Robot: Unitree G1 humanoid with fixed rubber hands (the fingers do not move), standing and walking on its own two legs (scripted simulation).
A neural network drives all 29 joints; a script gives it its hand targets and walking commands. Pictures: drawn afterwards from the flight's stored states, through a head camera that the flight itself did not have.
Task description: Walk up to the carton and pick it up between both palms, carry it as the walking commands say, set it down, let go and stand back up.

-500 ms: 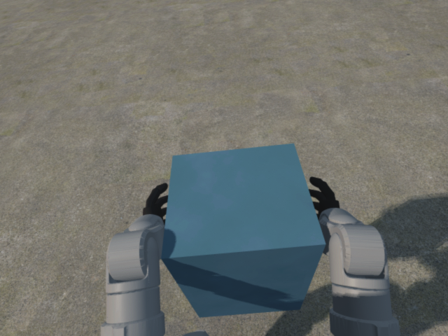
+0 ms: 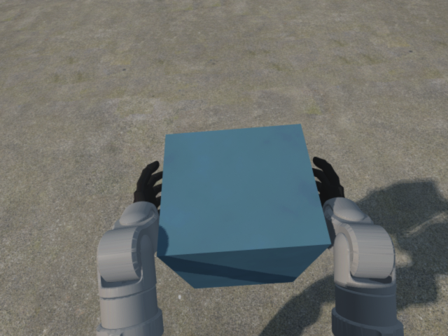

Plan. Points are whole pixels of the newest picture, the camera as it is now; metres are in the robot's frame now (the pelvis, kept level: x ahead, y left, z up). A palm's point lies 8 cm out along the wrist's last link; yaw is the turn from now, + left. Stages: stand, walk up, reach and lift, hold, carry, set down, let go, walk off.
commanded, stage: carry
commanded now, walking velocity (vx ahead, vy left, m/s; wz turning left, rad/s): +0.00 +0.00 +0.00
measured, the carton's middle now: (238, 219) +0.29 +0.01 +0.05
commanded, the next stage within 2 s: none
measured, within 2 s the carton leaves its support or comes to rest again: neither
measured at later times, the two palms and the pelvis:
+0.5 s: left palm (158, 223) +0.27 +0.14 +0.08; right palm (338, 217) +0.28 -0.15 +0.08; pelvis +0.00 -0.01 -0.01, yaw +0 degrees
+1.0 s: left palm (166, 242) +0.24 +0.12 +0.08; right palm (356, 236) +0.24 -0.17 +0.08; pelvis -0.03 -0.03 +0.00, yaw +0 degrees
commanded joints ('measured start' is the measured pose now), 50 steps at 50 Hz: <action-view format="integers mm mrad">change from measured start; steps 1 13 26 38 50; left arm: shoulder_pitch -361 -532 -502 -536 -539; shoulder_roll -935 -974 -962 -955 -969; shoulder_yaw -746 -772 -788 -773 -767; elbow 152 85 75 120 89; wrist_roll -352 -387 -384 -378 -385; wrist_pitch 43 44 43 58 36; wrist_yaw -311 -289 -291 -291 -287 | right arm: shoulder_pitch -363 -503 -469 -482 -482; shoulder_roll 907 981 971 970 972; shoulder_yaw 627 649 653 635 641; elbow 113 93 73 137 106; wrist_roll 339 417 397 400 399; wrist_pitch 34 46 50 58 37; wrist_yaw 263 268 261 266 255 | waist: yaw -13 -8 -10 -12 -9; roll -89 -28 -30 3 -39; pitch -315 -274 -266 -207 -241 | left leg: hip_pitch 254 232 218 193 193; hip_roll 152 156 161 161 157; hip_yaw -135 -148 -165 -190 -182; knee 77 68 25 -21 -5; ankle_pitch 556 410 234 57 51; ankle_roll -6 -30 -21 -37 -39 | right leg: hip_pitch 50 44 5 -75 -69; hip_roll -104 -99 -96 -102 -104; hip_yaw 64 51 77 110 126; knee -23 -32 -46 -100 -97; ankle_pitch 625 428 261 104 128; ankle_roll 18 -6 -34 -53 -65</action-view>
